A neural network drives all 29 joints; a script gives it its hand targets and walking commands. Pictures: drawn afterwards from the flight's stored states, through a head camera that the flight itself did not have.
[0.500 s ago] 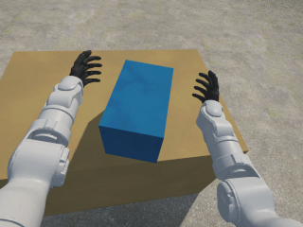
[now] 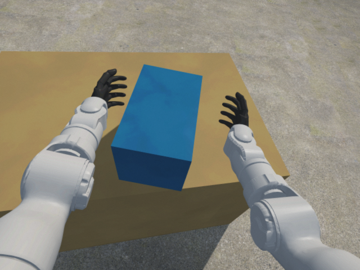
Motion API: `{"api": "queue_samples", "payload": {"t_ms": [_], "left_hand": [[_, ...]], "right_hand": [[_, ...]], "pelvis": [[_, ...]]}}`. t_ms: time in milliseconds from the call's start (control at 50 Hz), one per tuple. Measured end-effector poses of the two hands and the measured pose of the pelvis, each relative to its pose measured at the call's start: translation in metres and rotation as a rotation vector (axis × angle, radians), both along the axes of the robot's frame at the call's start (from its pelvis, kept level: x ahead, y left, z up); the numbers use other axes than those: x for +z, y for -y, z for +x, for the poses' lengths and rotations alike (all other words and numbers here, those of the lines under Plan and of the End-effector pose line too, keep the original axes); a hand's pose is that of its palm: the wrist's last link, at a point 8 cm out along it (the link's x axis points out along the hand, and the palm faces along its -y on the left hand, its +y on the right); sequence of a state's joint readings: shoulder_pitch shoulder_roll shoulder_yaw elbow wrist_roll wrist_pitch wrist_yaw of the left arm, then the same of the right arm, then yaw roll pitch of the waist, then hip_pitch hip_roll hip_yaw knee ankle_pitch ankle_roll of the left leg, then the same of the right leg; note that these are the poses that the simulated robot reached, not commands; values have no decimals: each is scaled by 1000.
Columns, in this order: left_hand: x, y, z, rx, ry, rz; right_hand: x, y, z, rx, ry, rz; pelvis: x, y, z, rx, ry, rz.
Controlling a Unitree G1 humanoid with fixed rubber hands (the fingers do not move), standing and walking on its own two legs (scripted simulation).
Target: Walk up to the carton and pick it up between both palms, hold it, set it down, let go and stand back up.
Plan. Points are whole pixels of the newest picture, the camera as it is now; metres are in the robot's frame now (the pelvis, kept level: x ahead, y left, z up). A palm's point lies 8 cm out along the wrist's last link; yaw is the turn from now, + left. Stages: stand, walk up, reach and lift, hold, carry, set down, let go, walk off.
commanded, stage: reach and lift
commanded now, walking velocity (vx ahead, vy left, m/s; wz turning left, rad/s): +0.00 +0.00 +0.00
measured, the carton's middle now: (162, 126) +0.50 -0.02 -0.04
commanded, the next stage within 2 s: none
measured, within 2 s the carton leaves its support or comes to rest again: neither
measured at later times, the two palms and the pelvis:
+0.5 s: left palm (104, 117) +0.48 +0.13 +0.03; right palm (230, 141) +0.39 -0.18 +0.02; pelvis -0.01 +0.01 -0.02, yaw +0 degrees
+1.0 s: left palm (111, 121) +0.47 +0.11 +0.03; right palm (217, 145) +0.39 -0.15 +0.01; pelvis -0.01 +0.01 -0.01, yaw +1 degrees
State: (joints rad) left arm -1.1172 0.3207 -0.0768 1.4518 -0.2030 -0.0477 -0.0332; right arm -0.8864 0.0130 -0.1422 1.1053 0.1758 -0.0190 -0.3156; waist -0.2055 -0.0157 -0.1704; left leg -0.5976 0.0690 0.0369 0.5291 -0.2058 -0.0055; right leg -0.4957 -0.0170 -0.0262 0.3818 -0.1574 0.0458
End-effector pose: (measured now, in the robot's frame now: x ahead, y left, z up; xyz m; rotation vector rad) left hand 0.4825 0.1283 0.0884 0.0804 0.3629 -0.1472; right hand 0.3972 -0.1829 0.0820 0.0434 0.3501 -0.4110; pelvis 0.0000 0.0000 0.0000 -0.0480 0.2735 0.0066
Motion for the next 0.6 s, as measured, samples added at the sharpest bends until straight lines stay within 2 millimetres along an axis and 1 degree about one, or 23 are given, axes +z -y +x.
{"api": "queue_samples", "payload": {"t_ms": [40, 120, 180, 260, 300, 440, 600], "left_hand": [[-13, 1, -3, 10, -2, -9], [-32, -1, -6, 22, -1, -10], [-42, -1, -6, 25, 1, -11], [-51, 1, -5, 19, 11, -13], [-54, 1, -5, 18, 18, -15], [-54, -1, -4, 10, 53, -3], [-54, 0, -4, 0, 58, 6]], "right_hand": [[-12, 0, -3, -3, -4, 3], [-30, 0, -7, -6, -10, 2], [-39, 1, -7, -9, -9, -2], [-46, 2, -7, -10, -4, -8], [-49, 2, -6, -8, -3, -10], [-59, 0, -4, 8, 17, -6], [-60, -5, 0, 13, 36, -2]], "pelvis": [[-2, 1, -2, 1, -20, -3], [-7, 2, -6, 3, -64, -6], [-11, 2, -8, 3, -94, -8], [-15, 1, -10, 3, -124, -10], [-17, 0, -11, 2, -134, -11], [-21, -4, -10, 1, -157, -20], [-23, -8, -11, 0, -161, -25]]}}
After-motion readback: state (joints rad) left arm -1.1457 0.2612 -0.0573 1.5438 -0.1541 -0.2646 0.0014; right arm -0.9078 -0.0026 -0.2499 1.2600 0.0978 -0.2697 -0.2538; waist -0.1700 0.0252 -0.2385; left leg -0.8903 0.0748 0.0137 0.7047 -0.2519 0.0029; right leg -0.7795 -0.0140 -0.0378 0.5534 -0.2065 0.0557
